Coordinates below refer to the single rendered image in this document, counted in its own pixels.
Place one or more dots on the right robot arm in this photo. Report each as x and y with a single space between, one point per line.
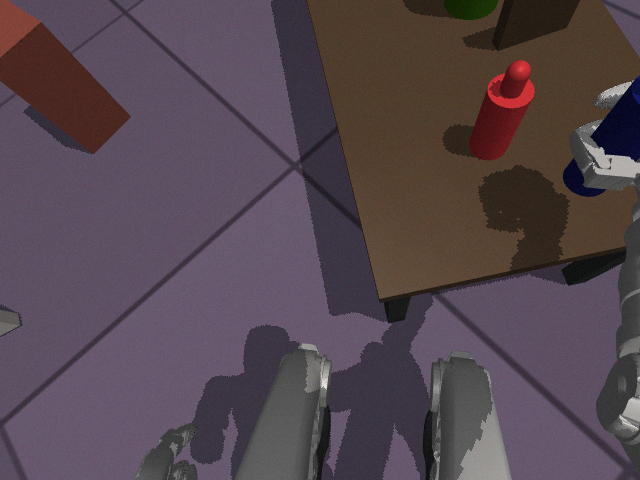
618 404

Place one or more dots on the left robot foot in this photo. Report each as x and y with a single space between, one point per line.
323 444

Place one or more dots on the coffee table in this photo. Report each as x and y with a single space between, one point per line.
406 81

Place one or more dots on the right robot hand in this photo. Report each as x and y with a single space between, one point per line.
611 172

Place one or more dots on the left robot hand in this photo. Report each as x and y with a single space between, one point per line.
158 462

